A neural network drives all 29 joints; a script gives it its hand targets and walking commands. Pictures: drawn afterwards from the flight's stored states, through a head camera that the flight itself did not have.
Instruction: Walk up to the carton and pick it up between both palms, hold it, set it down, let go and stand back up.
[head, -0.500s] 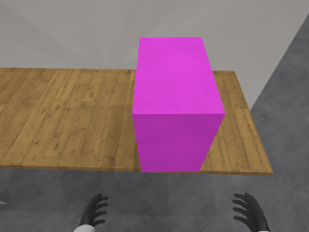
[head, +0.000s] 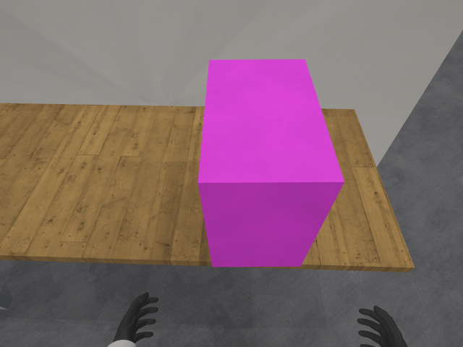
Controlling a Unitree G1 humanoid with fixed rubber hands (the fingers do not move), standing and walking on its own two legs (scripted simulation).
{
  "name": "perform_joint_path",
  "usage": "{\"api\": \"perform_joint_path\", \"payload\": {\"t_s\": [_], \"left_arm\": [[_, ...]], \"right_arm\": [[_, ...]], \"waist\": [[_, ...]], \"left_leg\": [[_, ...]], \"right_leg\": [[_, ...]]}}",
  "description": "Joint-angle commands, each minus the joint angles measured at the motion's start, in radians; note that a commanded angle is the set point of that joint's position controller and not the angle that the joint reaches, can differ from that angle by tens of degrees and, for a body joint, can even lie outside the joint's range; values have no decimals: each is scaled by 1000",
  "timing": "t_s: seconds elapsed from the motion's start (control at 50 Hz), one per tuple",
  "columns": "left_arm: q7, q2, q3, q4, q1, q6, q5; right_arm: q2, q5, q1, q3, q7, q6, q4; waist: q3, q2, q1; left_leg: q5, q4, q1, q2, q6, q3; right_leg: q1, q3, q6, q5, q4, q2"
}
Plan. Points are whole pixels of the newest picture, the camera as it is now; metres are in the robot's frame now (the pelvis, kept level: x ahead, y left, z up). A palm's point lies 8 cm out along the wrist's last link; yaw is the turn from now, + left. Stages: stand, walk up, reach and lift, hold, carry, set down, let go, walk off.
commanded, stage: stand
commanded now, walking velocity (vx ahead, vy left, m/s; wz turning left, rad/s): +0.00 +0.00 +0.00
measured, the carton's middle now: (256, 167) +0.42 -0.02 +0.05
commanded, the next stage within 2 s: none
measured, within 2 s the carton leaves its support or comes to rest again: neither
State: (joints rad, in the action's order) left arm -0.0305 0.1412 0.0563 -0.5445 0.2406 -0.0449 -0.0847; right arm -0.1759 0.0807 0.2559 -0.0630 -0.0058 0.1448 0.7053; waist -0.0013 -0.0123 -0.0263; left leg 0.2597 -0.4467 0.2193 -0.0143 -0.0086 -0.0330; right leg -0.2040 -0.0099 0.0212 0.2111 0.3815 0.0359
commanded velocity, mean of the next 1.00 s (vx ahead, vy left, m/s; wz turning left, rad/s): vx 0.00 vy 0.00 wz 0.00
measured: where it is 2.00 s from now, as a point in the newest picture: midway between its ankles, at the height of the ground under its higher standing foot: outside the picture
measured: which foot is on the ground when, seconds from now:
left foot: down 0.00-1.00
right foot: down 0.00-1.00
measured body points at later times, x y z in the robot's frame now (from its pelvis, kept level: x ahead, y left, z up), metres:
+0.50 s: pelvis +0.00 +0.00 +0.00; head -0.02 +0.02 +0.45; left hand +0.14 +0.26 -0.11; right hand +0.11 -0.28 -0.09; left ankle -0.02 +0.12 -0.74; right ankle -0.01 -0.11 -0.74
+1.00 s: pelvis -0.01 +0.00 +0.00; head -0.02 +0.02 +0.45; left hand +0.13 +0.26 -0.12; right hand +0.11 -0.28 -0.10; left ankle -0.02 +0.12 -0.74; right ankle -0.01 -0.11 -0.74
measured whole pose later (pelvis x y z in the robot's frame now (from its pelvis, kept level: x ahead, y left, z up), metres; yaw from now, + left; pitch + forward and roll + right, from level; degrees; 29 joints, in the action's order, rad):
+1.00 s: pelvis -0.01 +0.00 +0.00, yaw +0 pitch +0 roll -1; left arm -0.01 0.24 0.06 -0.73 0.24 0.02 -0.08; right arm -0.27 0.08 0.26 -0.06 0.01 0.04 0.74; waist -0.05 -0.01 -0.03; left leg 0.29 -0.51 0.22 -0.01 0.00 -0.03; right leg -0.20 -0.01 0.02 0.24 0.44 0.04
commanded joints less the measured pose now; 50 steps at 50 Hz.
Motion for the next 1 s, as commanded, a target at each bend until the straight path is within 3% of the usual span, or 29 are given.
{"api": "perform_joint_path", "payload": {"t_s": [0.0, 0.06, 0.36, 0.98], "left_arm": [[20, 270, 47, -16, -71, 85, 49], [22, 286, 49, -36, -71, 95, 49], [26, 346, 49, -99, -54, 116, 60], [25, 351, 47, -174, -49, 121, 72]], "right_arm": [[-255, -137, -30, -30, 37, -68, -61], [-266, -139, -38, -27, 32, -80, -60], [-324, -139, -50, -25, 15, -86, -50], [-327, -133, -63, -25, 24, -77, -3]], "waist": [[-129, -7, 41], [-100, -6, 40], [-85, 15, 39], [-108, 41, 36]], "left_leg": [[-256, -38, -40, -93, 67, -68], [-195, -28, -21, -90, 72, -77], [-149, -4, -25, -96, 79, -88], [-291, 3, -73, -107, 77, -84]], "right_leg": [[27, 93, 11, -212, 42, -119], [12, 104, 19, -182, 33, -124], [15, 118, 34, -136, 15, -127], [71, 114, 40, -261, 27, -141]]}}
